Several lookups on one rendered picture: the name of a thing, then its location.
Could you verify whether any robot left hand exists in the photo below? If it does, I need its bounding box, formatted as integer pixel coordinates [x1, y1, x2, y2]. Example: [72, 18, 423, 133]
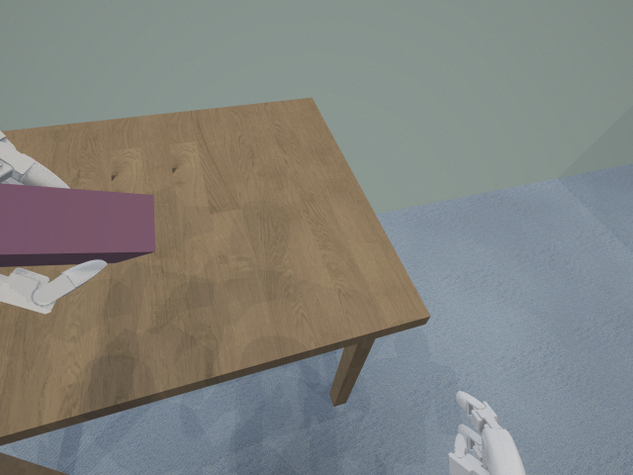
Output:
[0, 131, 108, 314]

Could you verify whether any sponge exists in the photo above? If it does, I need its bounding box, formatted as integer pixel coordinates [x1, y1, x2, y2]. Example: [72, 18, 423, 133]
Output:
[0, 183, 155, 267]

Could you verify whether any table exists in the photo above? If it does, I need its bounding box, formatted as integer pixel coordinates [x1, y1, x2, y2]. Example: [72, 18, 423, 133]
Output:
[0, 98, 431, 475]

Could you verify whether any robot right hand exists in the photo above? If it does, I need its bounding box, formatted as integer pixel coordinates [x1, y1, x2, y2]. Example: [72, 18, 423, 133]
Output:
[449, 391, 526, 475]

